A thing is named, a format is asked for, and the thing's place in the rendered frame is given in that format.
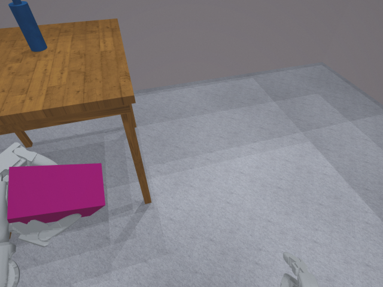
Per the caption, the table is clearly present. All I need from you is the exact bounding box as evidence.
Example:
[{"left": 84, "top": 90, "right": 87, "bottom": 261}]
[{"left": 0, "top": 19, "right": 151, "bottom": 237}]

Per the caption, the left robot forearm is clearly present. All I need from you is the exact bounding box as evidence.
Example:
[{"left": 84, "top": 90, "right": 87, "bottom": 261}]
[{"left": 0, "top": 242, "right": 20, "bottom": 287}]

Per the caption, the robot left hand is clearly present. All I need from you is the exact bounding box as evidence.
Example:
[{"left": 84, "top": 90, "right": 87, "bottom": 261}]
[{"left": 0, "top": 142, "right": 82, "bottom": 247}]

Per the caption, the sponge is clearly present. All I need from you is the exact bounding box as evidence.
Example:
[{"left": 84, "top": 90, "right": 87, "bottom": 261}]
[{"left": 7, "top": 163, "right": 105, "bottom": 224}]

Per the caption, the robot right hand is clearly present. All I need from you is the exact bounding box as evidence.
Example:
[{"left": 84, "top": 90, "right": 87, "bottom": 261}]
[{"left": 278, "top": 252, "right": 319, "bottom": 287}]

